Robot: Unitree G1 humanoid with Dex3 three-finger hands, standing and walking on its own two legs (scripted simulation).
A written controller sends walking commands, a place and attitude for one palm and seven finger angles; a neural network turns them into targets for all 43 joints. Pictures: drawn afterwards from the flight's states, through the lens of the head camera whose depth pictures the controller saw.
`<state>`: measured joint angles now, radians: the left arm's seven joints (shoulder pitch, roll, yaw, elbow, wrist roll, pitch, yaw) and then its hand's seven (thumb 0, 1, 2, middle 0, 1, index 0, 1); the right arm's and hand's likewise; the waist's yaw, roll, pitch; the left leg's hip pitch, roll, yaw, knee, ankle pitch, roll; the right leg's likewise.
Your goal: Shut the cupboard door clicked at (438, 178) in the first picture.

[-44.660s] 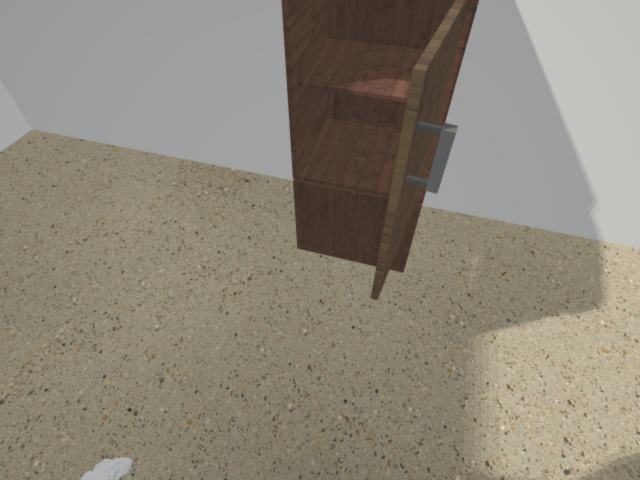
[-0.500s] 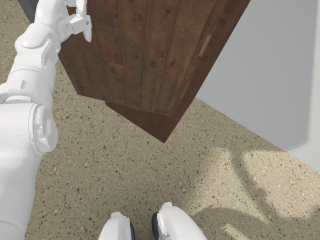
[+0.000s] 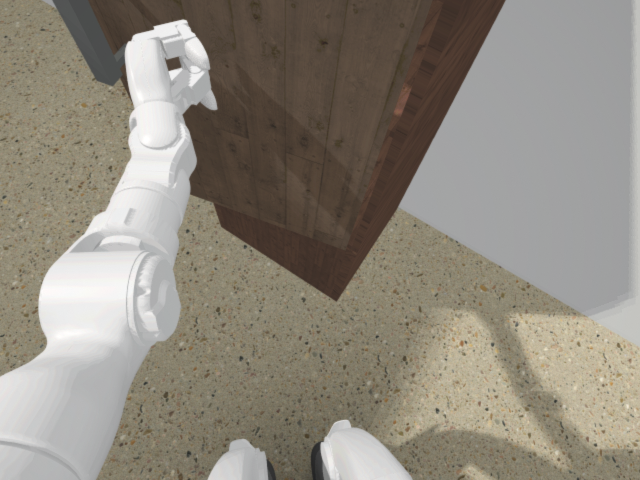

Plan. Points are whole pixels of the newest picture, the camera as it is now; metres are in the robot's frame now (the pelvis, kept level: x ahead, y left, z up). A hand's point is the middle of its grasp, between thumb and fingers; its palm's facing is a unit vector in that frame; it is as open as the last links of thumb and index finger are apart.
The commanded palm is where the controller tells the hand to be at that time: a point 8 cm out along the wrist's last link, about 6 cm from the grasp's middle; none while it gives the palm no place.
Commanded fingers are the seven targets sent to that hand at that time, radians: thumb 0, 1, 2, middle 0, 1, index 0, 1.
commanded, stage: pull the fist back off the door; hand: left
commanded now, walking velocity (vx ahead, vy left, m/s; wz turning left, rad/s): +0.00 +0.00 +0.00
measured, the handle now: (97, 20) +0.66 +0.17 +0.12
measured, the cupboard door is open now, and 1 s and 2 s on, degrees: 13 13 13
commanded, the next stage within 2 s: draw the hand back to the body in 0.56 s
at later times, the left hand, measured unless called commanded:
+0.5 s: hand (197, 137) +0.47 +0.06 +0.12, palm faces +0.08 -1.00 -0.01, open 3.1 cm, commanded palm +0.45 +0.11 +0.12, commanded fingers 0.00 0.90 0.90 -1.30 -1.50 -1.30 -1.50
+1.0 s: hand (120, 182) +0.41 +0.12 +0.14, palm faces +0.12 -0.99 +0.00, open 3.1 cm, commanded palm +0.36 +0.16 +0.16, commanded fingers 0.00 0.90 0.90 -1.30 -1.50 -1.30 -1.50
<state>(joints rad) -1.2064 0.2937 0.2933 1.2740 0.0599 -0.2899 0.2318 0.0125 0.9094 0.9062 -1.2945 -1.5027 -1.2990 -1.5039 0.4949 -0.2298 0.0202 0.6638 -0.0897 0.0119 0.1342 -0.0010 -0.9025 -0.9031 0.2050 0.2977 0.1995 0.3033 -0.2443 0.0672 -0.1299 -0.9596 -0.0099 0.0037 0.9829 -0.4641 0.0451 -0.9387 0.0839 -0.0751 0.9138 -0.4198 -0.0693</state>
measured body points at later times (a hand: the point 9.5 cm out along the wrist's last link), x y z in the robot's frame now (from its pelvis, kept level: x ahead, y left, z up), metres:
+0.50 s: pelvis -0.01 -0.01 +0.02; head +0.07 -0.01 +0.46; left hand +0.46 +0.11 +0.12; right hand +0.03 -0.28 -0.10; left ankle -0.01 +0.09 -0.67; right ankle -0.01 -0.08 -0.67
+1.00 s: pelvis -0.01 +0.00 +0.04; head +0.02 -0.01 +0.49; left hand +0.40 +0.18 +0.15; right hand +0.02 -0.25 -0.09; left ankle -0.01 +0.09 -0.67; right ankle -0.01 -0.08 -0.67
